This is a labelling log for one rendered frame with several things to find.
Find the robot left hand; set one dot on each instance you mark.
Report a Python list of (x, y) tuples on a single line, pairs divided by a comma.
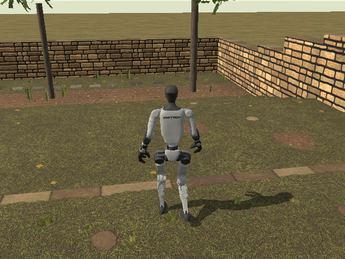
[(140, 155)]

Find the robot right hand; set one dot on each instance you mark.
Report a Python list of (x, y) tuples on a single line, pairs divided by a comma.
[(197, 150)]

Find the right robot forearm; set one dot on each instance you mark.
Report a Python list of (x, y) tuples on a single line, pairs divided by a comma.
[(197, 139)]

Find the robot right upper arm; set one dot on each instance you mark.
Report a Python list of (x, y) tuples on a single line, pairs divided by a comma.
[(191, 121)]

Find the robot left upper arm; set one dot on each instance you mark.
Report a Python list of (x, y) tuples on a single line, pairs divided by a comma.
[(152, 123)]

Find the right robot foot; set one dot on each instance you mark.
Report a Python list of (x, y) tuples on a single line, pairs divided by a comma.
[(185, 216)]

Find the robot left thigh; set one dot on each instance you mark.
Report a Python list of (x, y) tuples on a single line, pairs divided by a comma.
[(159, 158)]

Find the left robot forearm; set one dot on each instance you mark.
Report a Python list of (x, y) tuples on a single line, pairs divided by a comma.
[(145, 143)]

